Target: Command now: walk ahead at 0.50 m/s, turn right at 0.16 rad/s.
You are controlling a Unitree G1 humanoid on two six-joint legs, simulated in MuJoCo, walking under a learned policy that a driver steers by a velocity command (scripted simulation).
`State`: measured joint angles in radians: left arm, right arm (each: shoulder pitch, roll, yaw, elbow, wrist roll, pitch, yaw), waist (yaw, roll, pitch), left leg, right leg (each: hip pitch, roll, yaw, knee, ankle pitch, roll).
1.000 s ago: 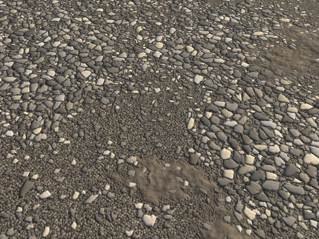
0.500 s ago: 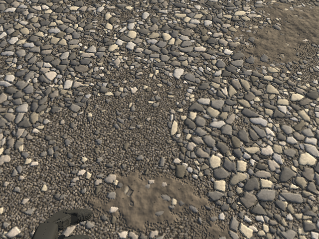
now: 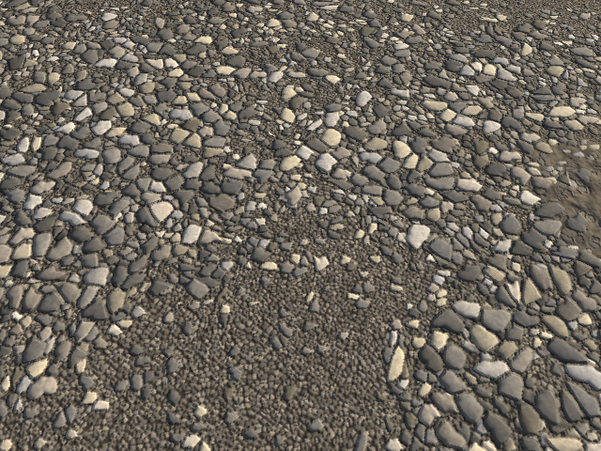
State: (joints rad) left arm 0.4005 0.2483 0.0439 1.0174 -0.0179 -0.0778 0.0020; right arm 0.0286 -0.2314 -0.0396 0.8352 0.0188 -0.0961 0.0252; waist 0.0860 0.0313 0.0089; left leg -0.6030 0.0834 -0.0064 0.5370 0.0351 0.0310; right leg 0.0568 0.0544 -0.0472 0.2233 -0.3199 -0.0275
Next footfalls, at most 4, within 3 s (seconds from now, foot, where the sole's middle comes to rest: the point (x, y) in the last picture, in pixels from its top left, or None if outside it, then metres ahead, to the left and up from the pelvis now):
0.06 left None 0.22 0.13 -0.77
0.60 right None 0.47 -0.16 -0.77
1.08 left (389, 318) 0.81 -0.12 -0.77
1.62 right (548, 333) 0.81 -0.51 -0.77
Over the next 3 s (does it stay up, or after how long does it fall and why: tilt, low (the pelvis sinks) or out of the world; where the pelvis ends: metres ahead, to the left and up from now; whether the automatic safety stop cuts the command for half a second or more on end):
stays up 1.33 -0.83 0.01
